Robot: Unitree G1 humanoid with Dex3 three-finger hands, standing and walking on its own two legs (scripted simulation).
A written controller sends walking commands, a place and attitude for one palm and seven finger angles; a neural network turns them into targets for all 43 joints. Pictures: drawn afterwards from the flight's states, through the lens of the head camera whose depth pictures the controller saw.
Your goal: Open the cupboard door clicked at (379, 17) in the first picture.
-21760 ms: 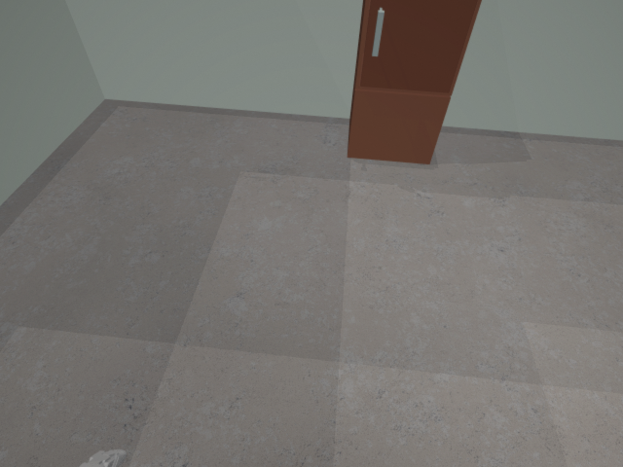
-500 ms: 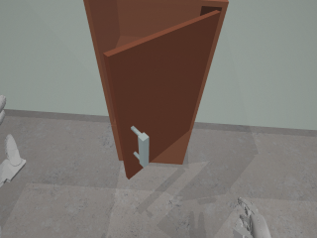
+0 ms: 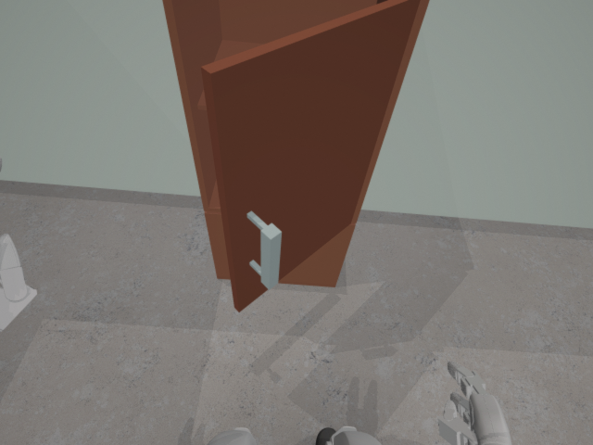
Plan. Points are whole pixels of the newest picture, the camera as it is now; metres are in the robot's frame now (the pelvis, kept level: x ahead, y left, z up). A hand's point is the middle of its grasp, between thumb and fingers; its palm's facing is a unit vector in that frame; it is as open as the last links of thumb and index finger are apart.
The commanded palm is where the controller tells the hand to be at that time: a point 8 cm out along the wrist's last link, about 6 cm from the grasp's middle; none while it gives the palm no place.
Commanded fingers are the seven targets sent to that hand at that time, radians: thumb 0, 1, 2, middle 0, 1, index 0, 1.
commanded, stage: step back with the hand held close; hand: left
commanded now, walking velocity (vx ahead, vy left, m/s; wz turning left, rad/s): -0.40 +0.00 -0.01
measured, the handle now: (262, 251) +0.44 +0.08 -0.08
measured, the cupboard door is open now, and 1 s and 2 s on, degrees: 47 47 47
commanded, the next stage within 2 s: stop stepping back and stand still in 0.72 s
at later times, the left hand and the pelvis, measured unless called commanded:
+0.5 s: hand out of the picture +0.16 +0.29 +0.19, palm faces +0.38 -0.76 -0.53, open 7.4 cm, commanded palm +0.09 +0.32 +0.20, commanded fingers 0.00 0.90 0.90 -0.20 -0.30 -0.20 -0.30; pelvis -0.04 +0.01 +0.02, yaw +2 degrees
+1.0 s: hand out of the picture +0.08 +0.24 +0.20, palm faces +0.29 -0.82 -0.49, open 7.4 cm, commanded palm +0.02 +0.27 +0.20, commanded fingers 0.00 0.90 0.90 -0.20 -0.30 -0.20 -0.30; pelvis -0.16 -0.01 +0.01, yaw -7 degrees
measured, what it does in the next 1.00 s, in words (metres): walks backwards: right foot, then left foot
